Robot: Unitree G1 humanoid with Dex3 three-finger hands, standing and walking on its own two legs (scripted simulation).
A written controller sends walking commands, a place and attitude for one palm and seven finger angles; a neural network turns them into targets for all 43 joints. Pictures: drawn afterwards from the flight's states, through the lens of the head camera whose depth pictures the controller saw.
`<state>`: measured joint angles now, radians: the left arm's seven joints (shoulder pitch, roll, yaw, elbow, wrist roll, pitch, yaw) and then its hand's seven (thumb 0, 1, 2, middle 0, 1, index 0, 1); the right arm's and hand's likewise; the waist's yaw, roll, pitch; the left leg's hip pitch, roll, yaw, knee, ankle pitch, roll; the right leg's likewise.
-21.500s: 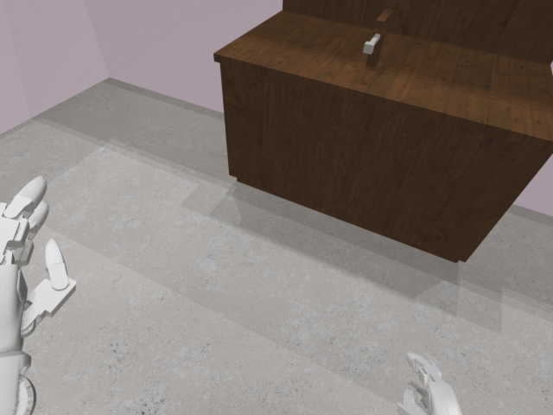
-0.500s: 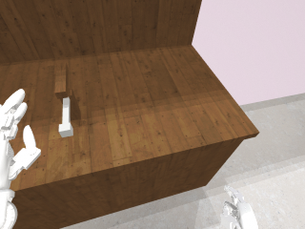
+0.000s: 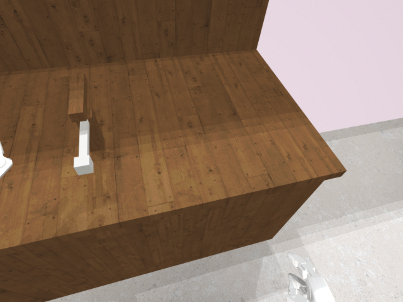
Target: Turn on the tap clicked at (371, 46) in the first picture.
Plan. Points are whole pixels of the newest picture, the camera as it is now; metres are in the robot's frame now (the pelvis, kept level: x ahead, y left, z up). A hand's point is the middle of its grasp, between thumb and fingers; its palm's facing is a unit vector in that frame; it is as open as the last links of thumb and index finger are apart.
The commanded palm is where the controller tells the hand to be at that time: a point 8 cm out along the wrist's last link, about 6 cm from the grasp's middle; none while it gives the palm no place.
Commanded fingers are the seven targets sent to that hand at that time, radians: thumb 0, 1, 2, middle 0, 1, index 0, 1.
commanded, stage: come to a stop and stand still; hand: left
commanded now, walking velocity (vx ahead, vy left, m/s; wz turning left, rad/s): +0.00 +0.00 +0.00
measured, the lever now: (83, 165) +0.34 +0.27 +0.06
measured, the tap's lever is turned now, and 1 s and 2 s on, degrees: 0 0 0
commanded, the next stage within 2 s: look again from close up in 0.44 s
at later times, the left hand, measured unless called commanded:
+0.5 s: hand (19, 202) +0.21 +0.26 +0.17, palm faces +0.40 -0.84 -0.36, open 7.4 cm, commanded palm +0.14 +0.29 +0.18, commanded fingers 0.00 0.90 0.90 -0.20 -0.30 -0.20 -0.30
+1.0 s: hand (24, 227) +0.18 +0.24 +0.16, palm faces +0.39 -0.86 -0.33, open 7.4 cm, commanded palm +0.12 +0.27 +0.18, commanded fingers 0.00 0.90 0.90 -0.20 -0.30 -0.20 -0.30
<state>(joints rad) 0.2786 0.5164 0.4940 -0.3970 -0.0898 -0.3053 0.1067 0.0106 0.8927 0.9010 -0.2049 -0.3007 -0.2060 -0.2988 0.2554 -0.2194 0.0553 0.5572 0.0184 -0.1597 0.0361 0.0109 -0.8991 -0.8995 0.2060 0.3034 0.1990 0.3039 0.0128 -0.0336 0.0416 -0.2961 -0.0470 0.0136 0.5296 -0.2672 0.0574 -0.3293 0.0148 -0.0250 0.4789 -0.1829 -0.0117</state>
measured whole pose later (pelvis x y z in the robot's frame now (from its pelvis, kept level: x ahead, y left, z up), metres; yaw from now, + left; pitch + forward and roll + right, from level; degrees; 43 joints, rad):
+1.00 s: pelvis -0.03 -0.02 +0.00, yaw +3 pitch +0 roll +0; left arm 0.43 0.40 0.35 -0.40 -0.14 -0.26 0.09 0.01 0.89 0.90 -0.21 -0.30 -0.21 -0.30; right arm 0.24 -0.21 0.00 0.62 0.05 -0.20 0.01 0.01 -0.90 -0.90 0.20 0.30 0.20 0.30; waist 0.02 -0.03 0.04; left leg -0.27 -0.06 -0.03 0.45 -0.18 0.04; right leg -0.29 0.00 -0.07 0.42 -0.12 -0.02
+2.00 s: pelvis -0.02 -0.02 +0.01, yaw -2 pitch -1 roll -1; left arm 0.29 0.37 0.38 -0.31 -0.07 -0.23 0.10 0.01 0.89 0.90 -0.20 -0.30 -0.20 -0.30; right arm 0.21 -0.21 0.02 0.56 0.03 -0.17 0.00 0.01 -0.90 -0.90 0.20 0.30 0.20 0.30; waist 0.06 0.01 0.03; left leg -0.23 0.00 0.05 0.45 -0.21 0.03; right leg -0.26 0.06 0.00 0.37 -0.11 -0.03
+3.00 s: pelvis +0.01 +0.00 +0.01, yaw -2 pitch -1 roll -1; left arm 0.43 0.34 0.34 -0.44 -0.05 -0.21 0.10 0.01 0.89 0.90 -0.21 -0.30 -0.21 -0.30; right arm 0.20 -0.20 0.01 0.57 0.01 -0.10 -0.03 0.01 -0.90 -0.90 0.21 0.30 0.20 0.30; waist 0.02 -0.01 0.05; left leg -0.17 -0.02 0.05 0.44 -0.25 0.05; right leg -0.21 0.03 -0.02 0.38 -0.16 -0.02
